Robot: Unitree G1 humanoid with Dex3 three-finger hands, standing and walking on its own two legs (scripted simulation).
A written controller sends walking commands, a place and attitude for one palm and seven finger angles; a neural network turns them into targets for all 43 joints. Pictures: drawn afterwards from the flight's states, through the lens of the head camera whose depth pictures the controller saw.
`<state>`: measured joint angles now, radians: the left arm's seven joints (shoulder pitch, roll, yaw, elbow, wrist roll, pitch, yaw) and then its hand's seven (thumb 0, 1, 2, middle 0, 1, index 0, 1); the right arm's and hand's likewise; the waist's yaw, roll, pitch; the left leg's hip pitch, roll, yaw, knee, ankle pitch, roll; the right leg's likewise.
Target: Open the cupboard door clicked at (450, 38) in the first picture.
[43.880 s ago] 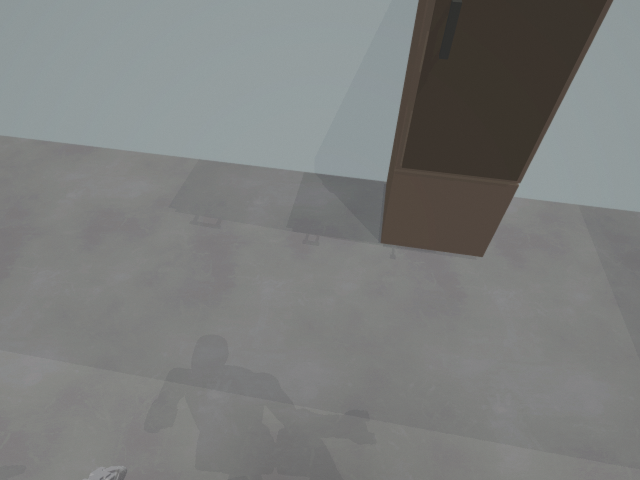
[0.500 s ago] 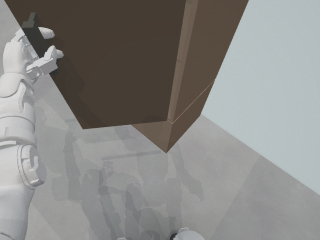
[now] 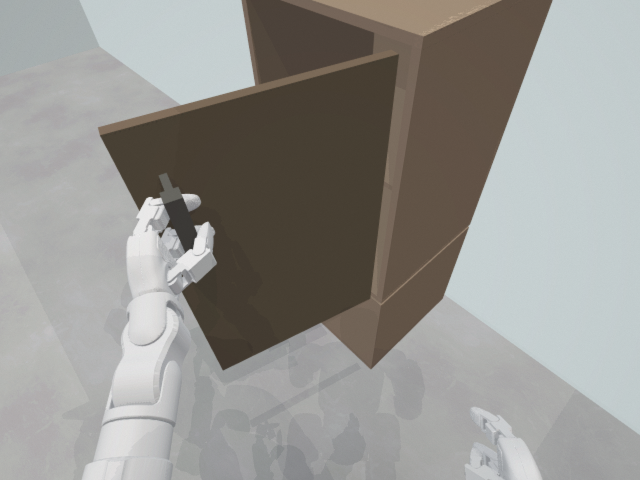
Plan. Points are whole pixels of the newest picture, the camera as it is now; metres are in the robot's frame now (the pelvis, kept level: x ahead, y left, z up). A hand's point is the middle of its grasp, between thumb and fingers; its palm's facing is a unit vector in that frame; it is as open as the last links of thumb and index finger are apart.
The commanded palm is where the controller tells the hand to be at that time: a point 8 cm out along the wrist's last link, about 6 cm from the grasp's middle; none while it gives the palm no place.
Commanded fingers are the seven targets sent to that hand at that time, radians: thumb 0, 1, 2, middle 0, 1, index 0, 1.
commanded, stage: pull the door open along its arc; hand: left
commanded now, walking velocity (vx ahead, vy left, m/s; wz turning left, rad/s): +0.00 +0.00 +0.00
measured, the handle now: (183, 224) +0.40 +0.19 +0.12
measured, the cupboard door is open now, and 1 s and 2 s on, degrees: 75 94 96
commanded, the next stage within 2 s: open thumb and fingers to let go in 0.40 s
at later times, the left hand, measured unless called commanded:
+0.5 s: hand (273, 305) +0.28 +0.06 +0.13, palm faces +0.39 -0.92 -0.01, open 6.2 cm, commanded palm +0.24 +0.11 +0.12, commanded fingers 0.00 0.83 0.87 -0.40 -1.34 -0.40 -1.34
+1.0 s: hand (264, 300) +0.28 +0.07 +0.13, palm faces +0.40 -0.92 -0.01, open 12.1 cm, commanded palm +0.24 +0.11 +0.12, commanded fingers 0.00 -0.50 0.30 -0.27 -1.00 -0.27 -1.00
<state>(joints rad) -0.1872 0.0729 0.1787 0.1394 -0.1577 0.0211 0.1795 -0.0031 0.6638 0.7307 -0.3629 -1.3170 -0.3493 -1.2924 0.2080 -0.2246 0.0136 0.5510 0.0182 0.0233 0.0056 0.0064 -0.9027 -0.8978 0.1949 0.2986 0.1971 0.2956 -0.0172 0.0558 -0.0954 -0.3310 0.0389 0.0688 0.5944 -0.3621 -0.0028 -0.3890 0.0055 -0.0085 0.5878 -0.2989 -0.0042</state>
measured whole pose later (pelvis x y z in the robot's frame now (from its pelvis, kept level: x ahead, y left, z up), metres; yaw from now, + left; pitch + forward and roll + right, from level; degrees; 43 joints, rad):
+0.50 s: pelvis -0.01 -0.03 +0.01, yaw +3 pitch -2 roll +0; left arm 0.08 -0.10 -0.22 -0.15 0.03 0.16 0.52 0.01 0.67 0.74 -0.33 -1.32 -0.35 -1.33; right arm 0.18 -0.20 0.00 0.62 -0.05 0.09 -0.01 0.01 -0.90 -0.90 0.20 0.30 0.20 0.30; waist 0.01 0.07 -0.02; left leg -0.17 0.05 0.00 0.53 -0.33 -0.04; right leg -0.20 0.02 -0.08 0.53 -0.29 -0.04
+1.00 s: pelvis -0.03 -0.01 +0.01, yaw +4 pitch -3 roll +0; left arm -0.14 -0.13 -0.21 0.09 0.04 0.14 0.58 0.00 -0.22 0.41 -0.34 -1.22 -0.35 -1.22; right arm 0.13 -0.16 0.02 0.65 -0.04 0.08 -0.01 0.01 -0.90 -0.90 0.20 0.30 0.20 0.30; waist 0.02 0.05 0.00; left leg -0.18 0.02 0.01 0.54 -0.29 -0.01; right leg -0.21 -0.01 -0.07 0.51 -0.25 -0.01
